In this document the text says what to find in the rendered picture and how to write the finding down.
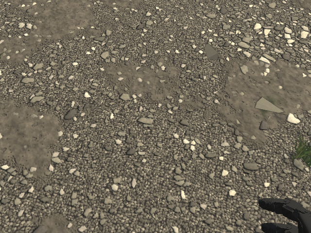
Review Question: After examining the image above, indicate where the robot right hand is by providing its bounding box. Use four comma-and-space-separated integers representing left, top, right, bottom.
254, 197, 311, 233

